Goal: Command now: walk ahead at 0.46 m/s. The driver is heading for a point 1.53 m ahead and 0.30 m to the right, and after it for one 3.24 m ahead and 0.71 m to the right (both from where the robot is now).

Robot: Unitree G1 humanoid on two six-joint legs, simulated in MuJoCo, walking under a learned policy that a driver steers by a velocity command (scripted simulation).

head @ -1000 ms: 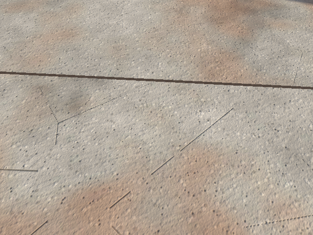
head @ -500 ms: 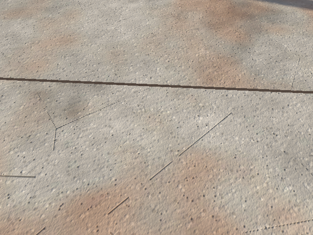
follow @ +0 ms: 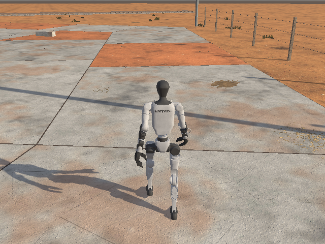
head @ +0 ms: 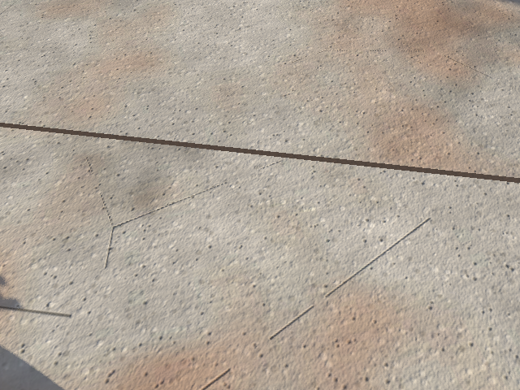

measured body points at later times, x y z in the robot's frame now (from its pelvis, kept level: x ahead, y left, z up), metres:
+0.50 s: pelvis +0.29 +0.04 +0.01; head +0.30 +0.04 +0.46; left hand +0.47 +0.28 -0.10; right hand +0.25 -0.22 -0.13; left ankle +0.21 +0.13 -0.73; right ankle +0.49 -0.13 -0.68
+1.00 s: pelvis +0.58 -0.02 +0.01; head +0.59 -0.03 +0.46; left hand +0.57 +0.24 -0.12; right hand +0.74 -0.28 -0.10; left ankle +0.75 +0.16 -0.67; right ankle +0.53 -0.10 -0.73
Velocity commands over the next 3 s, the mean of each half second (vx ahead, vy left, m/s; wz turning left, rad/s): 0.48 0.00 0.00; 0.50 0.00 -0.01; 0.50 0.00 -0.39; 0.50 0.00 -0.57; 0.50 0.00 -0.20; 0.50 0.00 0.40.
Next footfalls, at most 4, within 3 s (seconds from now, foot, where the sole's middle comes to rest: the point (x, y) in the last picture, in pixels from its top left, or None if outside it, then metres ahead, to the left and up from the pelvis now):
0.10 left None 0.25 0.13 -0.77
0.66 right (339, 357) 0.57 -0.11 -0.77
1.20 left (258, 250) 0.88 0.13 -0.77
1.74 right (364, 205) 1.08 -0.19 -0.77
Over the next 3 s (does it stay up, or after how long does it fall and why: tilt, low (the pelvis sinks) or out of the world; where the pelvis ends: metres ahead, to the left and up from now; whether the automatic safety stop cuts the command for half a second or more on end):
stays up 1.54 -0.40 0.01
